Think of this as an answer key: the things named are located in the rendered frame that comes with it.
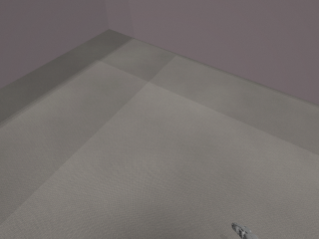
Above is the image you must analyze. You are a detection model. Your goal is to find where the right robot hand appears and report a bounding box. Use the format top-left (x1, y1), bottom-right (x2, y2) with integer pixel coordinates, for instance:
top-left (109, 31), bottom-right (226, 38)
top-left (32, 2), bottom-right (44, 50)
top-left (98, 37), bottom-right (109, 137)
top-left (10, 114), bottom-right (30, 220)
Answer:
top-left (231, 222), bottom-right (258, 239)

